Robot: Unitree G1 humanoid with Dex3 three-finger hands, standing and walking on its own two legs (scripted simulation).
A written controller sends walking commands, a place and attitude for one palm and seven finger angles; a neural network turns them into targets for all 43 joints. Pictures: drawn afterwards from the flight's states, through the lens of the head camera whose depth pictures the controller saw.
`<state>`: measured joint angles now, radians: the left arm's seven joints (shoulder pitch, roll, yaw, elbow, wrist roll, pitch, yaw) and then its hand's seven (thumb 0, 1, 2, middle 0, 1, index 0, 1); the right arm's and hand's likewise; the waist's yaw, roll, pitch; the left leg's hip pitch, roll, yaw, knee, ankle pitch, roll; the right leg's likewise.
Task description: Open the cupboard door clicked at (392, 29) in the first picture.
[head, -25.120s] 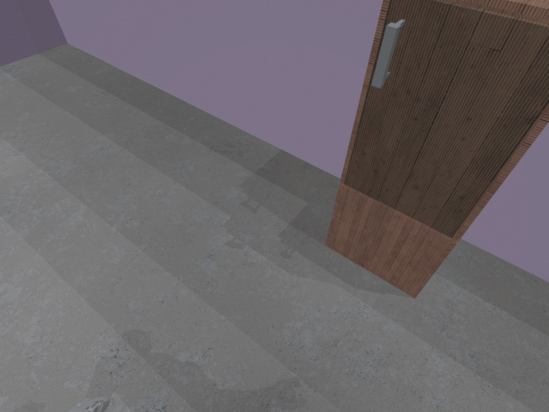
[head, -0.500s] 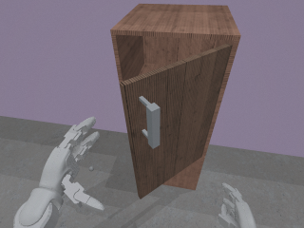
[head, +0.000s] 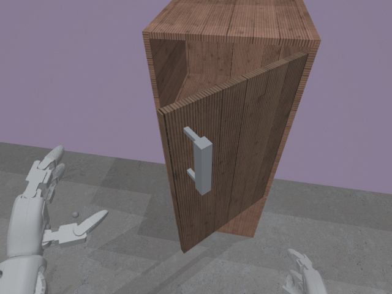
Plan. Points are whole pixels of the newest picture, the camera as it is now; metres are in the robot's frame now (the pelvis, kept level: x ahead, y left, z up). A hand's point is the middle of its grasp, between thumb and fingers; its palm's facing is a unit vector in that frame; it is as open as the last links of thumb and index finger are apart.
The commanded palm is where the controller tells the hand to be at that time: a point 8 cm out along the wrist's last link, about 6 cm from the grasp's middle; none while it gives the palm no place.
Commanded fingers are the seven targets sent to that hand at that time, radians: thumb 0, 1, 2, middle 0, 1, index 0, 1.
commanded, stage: draw the hand back to the body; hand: left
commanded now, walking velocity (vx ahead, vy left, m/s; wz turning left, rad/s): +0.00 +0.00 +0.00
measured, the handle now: (196, 161) +0.33 +0.05 +0.13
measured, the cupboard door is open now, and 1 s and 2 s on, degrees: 46 46 46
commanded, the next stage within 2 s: step back with the hand held close in 0.64 s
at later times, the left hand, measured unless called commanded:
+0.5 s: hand (56, 202) +0.21 +0.26 +0.15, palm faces +0.44 -0.81 -0.38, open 7.6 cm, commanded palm +0.15 +0.30 +0.17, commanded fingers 0.00 0.90 0.90 -0.20 -0.30 -0.20 -0.30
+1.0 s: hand (58, 208) +0.20 +0.25 +0.14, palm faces +0.34 -0.81 -0.49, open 7.4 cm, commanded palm +0.14 +0.30 +0.17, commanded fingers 0.00 0.90 0.90 -0.20 -0.30 -0.20 -0.30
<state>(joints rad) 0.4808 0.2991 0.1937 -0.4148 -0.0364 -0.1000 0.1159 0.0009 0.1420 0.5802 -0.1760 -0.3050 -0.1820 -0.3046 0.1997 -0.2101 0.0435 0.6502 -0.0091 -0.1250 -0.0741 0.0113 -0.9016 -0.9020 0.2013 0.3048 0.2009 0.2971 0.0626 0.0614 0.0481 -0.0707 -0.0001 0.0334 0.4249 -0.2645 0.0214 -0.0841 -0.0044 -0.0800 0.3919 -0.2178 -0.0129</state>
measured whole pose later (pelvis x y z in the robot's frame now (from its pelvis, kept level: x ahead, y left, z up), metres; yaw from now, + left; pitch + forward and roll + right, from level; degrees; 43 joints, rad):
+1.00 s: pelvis -0.01 +0.00 +0.00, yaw -1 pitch +0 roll -1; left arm 0.54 0.37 0.36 -0.44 -0.05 -0.14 0.10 0.02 0.89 0.90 -0.20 -0.31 -0.21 -0.30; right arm 0.16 -0.24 0.00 0.57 0.01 -0.03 -0.07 0.01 -0.90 -0.90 0.20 0.30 0.20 0.30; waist 0.02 0.05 0.05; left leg -0.19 0.01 0.05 0.46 -0.26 0.02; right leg -0.21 0.00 -0.06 0.41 -0.20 -0.01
